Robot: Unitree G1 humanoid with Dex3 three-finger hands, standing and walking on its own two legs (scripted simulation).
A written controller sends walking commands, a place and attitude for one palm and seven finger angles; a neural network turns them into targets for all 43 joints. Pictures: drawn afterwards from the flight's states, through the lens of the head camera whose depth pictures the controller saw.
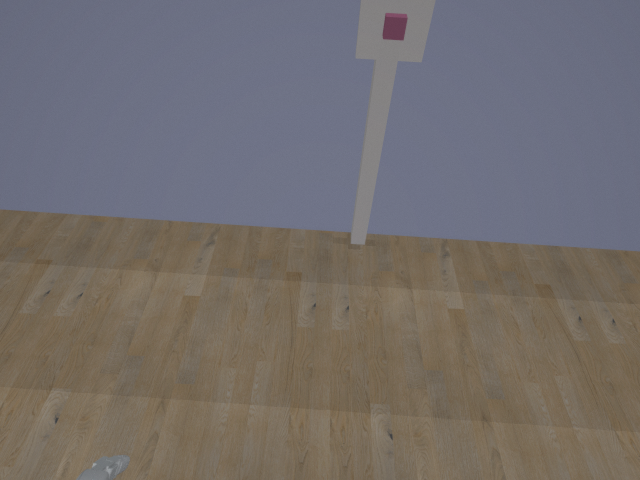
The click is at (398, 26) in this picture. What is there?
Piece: button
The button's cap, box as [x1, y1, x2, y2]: [383, 13, 407, 39]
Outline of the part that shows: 386,13 383,28 383,38 403,39 407,18 406,14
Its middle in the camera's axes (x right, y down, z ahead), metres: +0.18 -0.54 +0.97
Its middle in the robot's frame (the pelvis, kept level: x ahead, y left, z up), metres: +1.11 -0.13 +0.12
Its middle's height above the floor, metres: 0.89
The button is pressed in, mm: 0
